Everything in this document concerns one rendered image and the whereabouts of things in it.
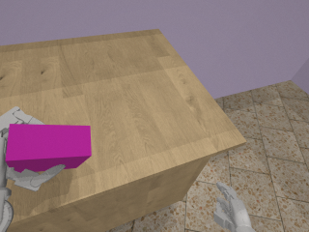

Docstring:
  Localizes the left robot hand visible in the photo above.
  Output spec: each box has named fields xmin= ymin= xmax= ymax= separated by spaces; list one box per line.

xmin=0 ymin=106 xmax=66 ymax=192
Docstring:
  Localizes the left robot forearm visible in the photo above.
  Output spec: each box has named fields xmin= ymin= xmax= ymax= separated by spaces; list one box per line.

xmin=0 ymin=188 xmax=14 ymax=232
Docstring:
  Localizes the sponge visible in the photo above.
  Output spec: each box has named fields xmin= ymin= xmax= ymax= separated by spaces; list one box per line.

xmin=5 ymin=124 xmax=92 ymax=173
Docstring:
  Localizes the right robot hand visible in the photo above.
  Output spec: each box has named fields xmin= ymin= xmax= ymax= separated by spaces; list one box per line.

xmin=213 ymin=181 xmax=252 ymax=232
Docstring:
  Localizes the table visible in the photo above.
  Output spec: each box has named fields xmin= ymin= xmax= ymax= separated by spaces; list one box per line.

xmin=0 ymin=29 xmax=247 ymax=232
